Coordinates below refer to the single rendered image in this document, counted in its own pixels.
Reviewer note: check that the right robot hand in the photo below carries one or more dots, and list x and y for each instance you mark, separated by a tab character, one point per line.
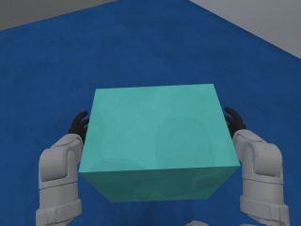
235	123

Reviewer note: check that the left robot hand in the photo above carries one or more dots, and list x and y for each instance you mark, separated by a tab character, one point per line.
77	126

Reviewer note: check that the robot left forearm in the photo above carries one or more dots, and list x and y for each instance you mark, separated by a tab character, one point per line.
58	174

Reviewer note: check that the carton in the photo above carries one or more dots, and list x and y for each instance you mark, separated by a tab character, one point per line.
161	143

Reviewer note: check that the robot right forearm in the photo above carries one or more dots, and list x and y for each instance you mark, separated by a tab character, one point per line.
262	173

